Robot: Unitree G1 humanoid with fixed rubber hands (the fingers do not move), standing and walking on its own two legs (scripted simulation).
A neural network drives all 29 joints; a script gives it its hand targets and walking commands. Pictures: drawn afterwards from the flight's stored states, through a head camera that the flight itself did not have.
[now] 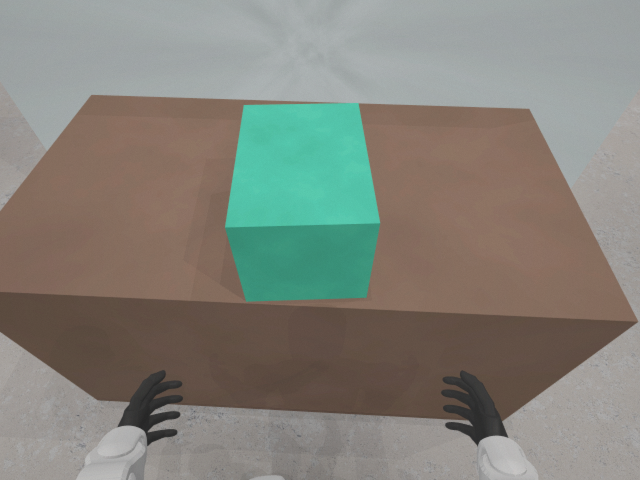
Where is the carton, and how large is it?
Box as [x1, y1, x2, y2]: [225, 103, 379, 301]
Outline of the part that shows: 358,103 244,105 225,228 246,301 366,297 378,232 379,219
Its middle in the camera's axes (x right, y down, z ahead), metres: -0.03 -0.07 +0.70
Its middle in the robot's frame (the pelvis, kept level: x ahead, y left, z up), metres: +0.56 +0.08 -0.03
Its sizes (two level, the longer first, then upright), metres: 0.297 0.211 0.198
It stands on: a pedestal, 0.64 m high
